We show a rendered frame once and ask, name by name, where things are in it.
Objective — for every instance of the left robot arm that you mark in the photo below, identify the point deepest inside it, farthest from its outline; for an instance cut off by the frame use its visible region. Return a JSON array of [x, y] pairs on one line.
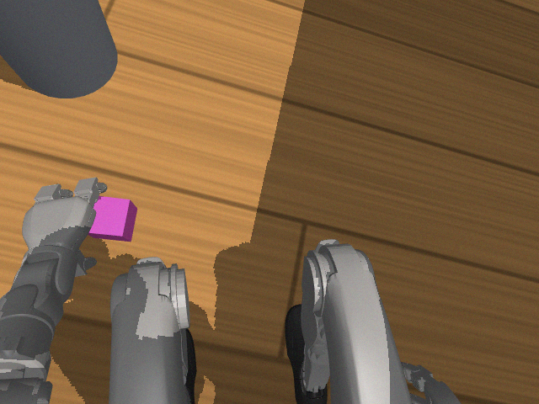
[[29, 313]]

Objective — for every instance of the right robot hand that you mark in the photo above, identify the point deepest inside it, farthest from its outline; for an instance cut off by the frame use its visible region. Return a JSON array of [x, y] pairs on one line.
[[435, 392]]

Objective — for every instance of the right robot foot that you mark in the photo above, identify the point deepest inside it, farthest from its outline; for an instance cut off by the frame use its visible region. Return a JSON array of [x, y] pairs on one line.
[[295, 351]]

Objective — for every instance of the left robot hand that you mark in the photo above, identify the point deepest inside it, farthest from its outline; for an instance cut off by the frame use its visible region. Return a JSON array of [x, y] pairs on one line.
[[59, 219]]

